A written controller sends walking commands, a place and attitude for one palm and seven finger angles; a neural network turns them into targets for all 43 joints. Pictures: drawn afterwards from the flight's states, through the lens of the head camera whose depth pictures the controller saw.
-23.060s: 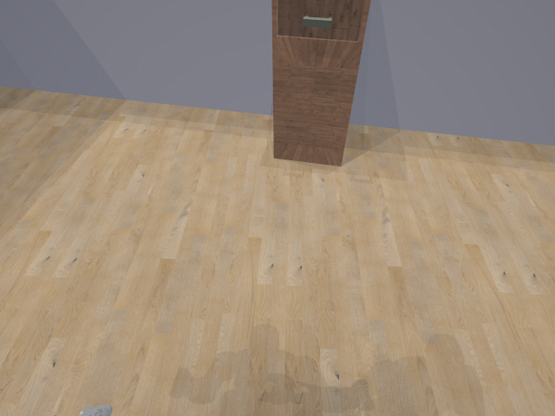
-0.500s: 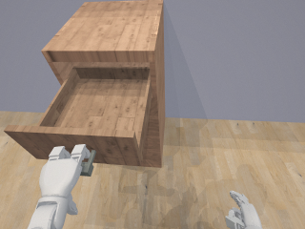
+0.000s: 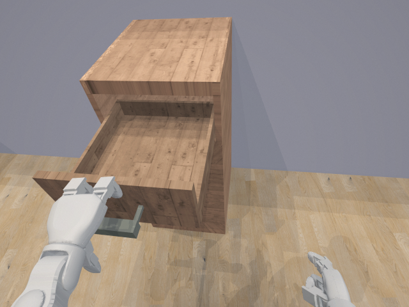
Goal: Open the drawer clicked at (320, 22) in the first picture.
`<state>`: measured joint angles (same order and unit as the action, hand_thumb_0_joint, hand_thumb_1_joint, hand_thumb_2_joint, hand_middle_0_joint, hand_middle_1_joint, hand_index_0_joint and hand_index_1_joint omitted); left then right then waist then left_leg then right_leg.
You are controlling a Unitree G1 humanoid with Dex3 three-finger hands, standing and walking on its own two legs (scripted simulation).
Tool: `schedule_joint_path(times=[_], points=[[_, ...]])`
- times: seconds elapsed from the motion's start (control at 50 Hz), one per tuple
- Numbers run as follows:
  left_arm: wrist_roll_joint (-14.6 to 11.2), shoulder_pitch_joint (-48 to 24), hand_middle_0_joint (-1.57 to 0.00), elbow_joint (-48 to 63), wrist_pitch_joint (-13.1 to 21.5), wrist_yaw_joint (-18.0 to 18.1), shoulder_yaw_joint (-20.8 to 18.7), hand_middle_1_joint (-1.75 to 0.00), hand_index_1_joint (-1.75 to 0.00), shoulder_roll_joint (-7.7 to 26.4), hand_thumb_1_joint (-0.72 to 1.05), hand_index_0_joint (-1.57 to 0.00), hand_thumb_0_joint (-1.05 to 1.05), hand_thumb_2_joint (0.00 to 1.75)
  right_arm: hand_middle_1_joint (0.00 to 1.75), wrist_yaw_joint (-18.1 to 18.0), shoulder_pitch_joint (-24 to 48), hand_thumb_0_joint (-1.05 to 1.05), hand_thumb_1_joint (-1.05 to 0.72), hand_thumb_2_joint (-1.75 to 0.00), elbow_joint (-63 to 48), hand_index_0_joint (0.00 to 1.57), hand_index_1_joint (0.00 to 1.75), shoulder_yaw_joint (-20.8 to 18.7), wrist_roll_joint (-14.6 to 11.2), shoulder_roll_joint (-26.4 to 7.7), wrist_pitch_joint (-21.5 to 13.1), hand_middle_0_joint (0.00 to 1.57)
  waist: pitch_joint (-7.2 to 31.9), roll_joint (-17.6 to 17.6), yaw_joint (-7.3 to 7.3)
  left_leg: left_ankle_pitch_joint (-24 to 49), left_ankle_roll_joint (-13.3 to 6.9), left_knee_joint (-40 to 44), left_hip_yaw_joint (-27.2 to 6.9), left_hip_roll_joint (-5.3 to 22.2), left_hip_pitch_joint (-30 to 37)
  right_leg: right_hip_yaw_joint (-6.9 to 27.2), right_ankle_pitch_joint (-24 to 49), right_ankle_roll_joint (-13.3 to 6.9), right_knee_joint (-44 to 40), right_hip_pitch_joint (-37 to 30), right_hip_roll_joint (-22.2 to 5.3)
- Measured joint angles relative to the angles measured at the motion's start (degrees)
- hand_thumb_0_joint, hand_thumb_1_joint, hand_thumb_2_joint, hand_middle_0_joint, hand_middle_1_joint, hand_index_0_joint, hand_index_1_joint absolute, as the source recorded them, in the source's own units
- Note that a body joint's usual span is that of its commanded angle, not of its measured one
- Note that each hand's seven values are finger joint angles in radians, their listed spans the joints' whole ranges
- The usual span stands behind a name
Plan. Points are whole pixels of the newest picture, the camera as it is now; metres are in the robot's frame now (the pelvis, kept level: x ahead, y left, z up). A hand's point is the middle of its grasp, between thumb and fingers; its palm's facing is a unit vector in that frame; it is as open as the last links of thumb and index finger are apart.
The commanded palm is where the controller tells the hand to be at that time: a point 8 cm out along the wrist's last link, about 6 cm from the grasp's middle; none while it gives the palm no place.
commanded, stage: lift the hand off the handle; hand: left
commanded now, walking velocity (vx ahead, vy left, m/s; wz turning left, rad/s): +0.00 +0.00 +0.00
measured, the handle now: (115, 217) +0.28 +0.25 +0.01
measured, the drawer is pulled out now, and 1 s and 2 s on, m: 0.30 0.30 0.30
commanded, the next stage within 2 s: draw the hand back to the body in 0.72 s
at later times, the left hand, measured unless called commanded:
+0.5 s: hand (85, 194) +0.25 +0.24 +0.14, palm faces +0.12 -0.04 -0.99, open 13.8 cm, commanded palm +0.21 +0.24 +0.19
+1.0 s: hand (79, 195) +0.24 +0.24 +0.15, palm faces +0.10 -0.03 -0.99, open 13.8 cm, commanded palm +0.20 +0.24 +0.20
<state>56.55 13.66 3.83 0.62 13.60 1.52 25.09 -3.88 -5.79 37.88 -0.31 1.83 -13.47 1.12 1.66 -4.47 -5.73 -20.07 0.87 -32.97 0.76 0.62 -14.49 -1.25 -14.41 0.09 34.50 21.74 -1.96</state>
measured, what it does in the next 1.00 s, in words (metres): stands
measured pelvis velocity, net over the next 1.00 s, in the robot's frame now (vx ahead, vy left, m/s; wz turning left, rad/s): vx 0.00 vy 0.00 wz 0.01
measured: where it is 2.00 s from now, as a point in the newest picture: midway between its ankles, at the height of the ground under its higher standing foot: outside the picture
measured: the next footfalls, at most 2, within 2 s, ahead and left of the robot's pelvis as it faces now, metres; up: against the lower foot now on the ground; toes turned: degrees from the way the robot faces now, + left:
none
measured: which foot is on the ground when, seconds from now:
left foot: down 0.00-1.00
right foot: down 0.00-1.00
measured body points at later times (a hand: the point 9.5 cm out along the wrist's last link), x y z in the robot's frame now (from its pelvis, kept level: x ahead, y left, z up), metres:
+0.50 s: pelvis +0.01 +0.01 +0.01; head +0.00 -0.04 +0.46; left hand +0.24 +0.24 +0.19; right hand +0.23 -0.19 -0.09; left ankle -0.03 +0.13 -0.73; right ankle +0.04 -0.12 -0.73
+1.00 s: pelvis +0.00 +0.00 +0.01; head +0.00 -0.05 +0.46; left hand +0.23 +0.24 +0.20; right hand +0.22 -0.20 -0.09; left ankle -0.03 +0.13 -0.73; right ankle +0.04 -0.12 -0.73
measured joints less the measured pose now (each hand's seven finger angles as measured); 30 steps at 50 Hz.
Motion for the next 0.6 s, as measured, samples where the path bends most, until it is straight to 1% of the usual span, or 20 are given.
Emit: schedule_joint_path(times=[0.16,0.3,0.36,0.48,0.54,0.6], points=[[-0.9,-1.5,-0.32,2.6,-1.4,-4.2,1.2,-1.2,-1.23,1.0,-0.49,-0.38,0.0,0.3,0.3,0.4,0.3,0.01,-0.9,-0.9,0.0,0.2,0.3,0.7,-0.2,-0.1,0.6,0.2,-1.1,-0.7,-0.71,1.5,-0.3,3.3,-0.4,-0.3,3.3,-0.4,1.4,0.3,-3.4,-3.6,-0.3],[-2.2,-3.0,-0.33,5.9,-0.9,-6.3,0.6,-1.2,-1.22,2.3,-0.49,-0.37,0.0,0.3,0.3,0.8,0.6,0.01,-0.9,-0.9,0.2,0.2,0.3,1.3,-0.3,0.0,0.9,0.2,-1.7,-1.2,-1.07,2.7,-0.4,6.0,-0.6,-0.4,5.8,-0.7,2.5,0.5,-6.2,-6.3,-0.4],[-2.8,-4.1,-0.33,7.5,-2.1,-7.5,0.4,-1.2,-1.21,2.5,-0.49,-0.35,0.0,0.3,0.3,1.2,0.8,0.01,-0.9,-0.9,0.3,0.2,0.3,1.5,-0.6,-0.1,1.4,0.2,-1.7,-1.5,-1.2,3.3,-0.4,7.3,-0.5,-0.5,6.9,-0.6,3.0,0.5,-7.4,-7.4,-0.4],[-4.0,-4.8,-0.32,11.0,-5.2,-11.6,0.5,-1.2,-1.2,3.1,-0.49,-0.33,0.0,0.3,0.3,2.3,1.3,0.01,-0.9,-0.9,-0.3,0.2,0.3,2.2,-1.2,-0.6,2.7,0.2,-1.8,-2.2,-1.02,4.3,-0.5,9.8,-0.3,-0.5,9.1,-0.4,3.8,0.6,-9.3,-9.2,-0.3],[-4.8,-4.5,-0.32,12.4,-5.5,-13.3,0.0,-1.2,-1.2,3.9,-0.49,-0.32,0.0,0.3,0.3,2.6,1.4,0.01,-0.9,-0.9,-0.7,0.2,0.3,2.4,-1.3,-0.8,3.1,0.2,-2.0,-2.3,-0.92,4.6,-0.5,10.6,-0.2,-0.4,10.0,-0.4,4.0,0.6,-10.0,-10.0,-0.2],[-6.0,-3.6,-0.32,14.0,-5.3,-14.4,-1.2,-1.2,-1.2,5.2,-0.49,-0.32,0.0,0.3,0.3,2.9,1.3,0.01,-0.9,-0.9,-1.0,0.2,0.3,2.5,-1.4,-1.1,3.2,0.2,-2.1,-2.5,-0.9,4.7,-0.4,10.9,-0.1,-0.2,10.5,-0.4,4.2,0.5,-10.4,-10.5,0.0]])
